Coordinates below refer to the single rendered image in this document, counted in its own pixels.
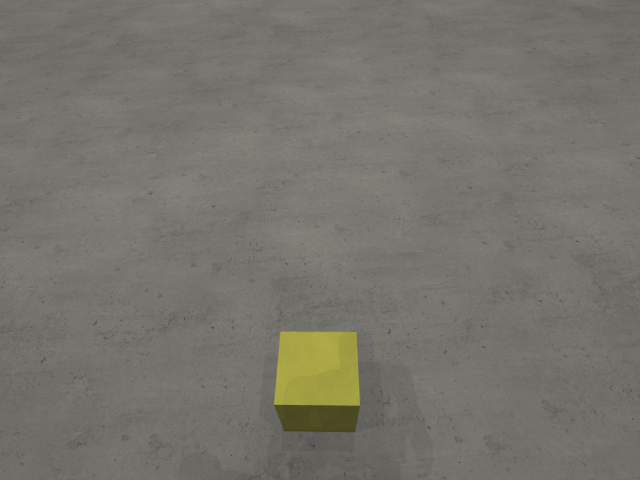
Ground carton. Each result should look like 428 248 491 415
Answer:
274 332 360 432

